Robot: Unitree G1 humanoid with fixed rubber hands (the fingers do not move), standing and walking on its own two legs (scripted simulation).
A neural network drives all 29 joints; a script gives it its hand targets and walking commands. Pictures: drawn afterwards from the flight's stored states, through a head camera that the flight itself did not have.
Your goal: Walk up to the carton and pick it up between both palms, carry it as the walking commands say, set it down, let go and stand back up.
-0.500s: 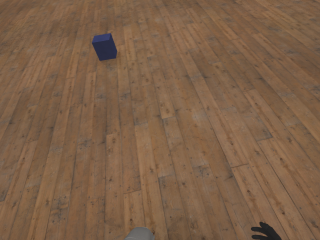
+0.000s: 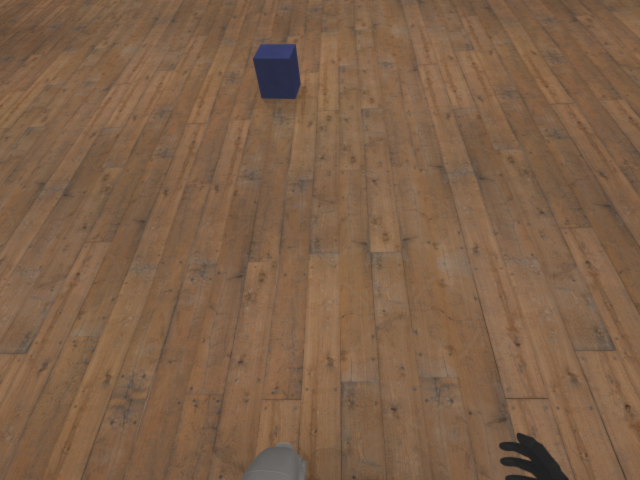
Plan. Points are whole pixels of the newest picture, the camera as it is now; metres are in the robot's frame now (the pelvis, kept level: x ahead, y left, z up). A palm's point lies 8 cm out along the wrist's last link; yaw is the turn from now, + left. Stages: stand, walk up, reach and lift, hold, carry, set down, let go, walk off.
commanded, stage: walk up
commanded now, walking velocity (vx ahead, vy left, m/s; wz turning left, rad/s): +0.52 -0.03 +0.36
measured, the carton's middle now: (278, 71) +2.20 +0.50 -0.66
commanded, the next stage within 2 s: none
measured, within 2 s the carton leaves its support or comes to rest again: neither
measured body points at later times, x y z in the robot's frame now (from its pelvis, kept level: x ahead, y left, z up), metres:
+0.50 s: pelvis +0.24 +0.01 -0.02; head +0.26 -0.01 +0.43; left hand +0.33 +0.29 -0.12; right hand +0.34 -0.25 -0.14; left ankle +0.12 +0.17 -0.74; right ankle +0.37 -0.11 -0.74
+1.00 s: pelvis +0.45 +0.02 +0.01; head +0.49 -0.01 +0.45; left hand +0.37 +0.29 -0.09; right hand +0.62 -0.19 -0.13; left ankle +0.53 +0.23 -0.68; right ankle +0.37 -0.11 -0.74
